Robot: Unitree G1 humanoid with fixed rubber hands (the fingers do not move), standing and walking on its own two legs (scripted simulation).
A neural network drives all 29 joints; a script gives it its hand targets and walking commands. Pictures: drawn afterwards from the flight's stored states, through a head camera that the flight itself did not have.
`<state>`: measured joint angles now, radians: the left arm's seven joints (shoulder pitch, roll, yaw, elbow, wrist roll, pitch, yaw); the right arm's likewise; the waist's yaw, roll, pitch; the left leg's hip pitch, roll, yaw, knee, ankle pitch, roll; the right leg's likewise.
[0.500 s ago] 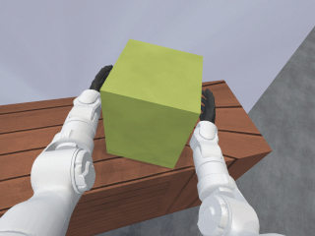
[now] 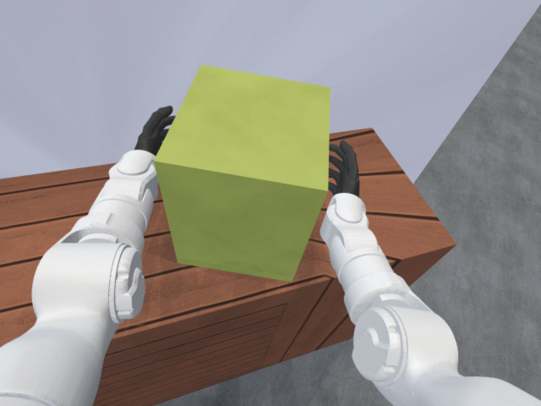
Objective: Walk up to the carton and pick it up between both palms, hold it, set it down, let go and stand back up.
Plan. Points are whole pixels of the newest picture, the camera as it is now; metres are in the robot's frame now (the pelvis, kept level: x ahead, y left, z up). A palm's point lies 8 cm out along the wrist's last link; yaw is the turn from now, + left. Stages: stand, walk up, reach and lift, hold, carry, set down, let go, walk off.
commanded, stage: set down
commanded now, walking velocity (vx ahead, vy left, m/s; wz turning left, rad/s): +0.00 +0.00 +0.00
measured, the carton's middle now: (249, 180) +0.44 -0.02 +0.06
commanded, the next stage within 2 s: none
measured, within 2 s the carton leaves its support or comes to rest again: neither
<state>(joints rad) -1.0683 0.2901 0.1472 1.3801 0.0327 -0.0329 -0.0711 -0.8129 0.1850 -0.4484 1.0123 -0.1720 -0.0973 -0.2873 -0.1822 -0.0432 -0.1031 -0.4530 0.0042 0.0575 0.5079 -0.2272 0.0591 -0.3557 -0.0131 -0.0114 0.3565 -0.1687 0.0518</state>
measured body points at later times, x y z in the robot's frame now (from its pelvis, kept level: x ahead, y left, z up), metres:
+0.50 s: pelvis -0.02 +0.00 +0.00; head +0.02 +0.06 +0.44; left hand +0.50 +0.17 +0.17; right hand +0.40 -0.19 +0.17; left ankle +0.01 +0.07 -0.74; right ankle +0.00 -0.16 -0.74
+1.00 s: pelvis -0.03 -0.01 +0.00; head +0.00 +0.03 +0.45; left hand +0.48 +0.18 +0.19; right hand +0.38 -0.20 +0.18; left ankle +0.01 +0.07 -0.74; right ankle +0.00 -0.16 -0.74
